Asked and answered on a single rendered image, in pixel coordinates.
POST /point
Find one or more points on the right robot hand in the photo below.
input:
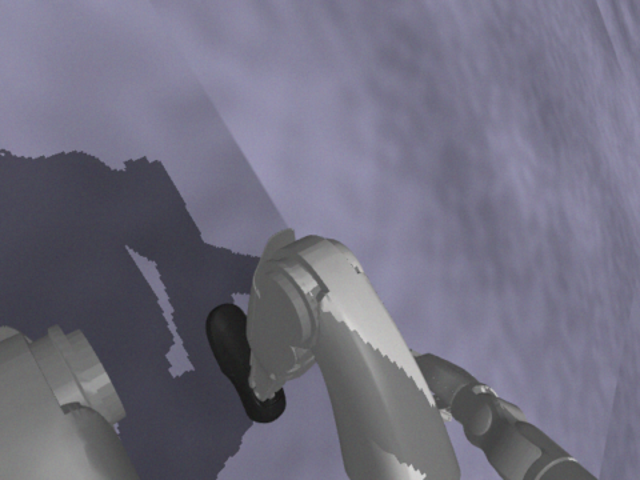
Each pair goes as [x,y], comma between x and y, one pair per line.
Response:
[444,379]

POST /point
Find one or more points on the right robot foot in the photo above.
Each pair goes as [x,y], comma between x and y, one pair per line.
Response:
[226,333]

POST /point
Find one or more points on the right robot arm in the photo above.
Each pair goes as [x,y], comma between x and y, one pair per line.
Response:
[516,449]

